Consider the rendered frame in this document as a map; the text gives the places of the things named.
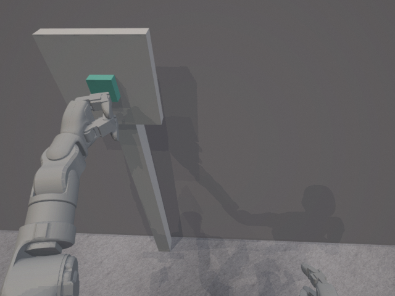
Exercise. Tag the right robot hand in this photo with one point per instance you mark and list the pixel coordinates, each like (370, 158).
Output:
(318, 280)

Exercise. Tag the left robot hand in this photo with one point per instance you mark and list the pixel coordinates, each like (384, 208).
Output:
(78, 118)

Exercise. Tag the left robot upper arm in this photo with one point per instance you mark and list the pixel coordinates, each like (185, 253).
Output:
(54, 275)

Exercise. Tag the robot left forearm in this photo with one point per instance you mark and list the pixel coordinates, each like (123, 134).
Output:
(51, 209)

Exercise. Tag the panel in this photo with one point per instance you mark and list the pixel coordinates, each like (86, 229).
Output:
(72, 54)

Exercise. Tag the button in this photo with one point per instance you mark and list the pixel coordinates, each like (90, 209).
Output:
(104, 83)

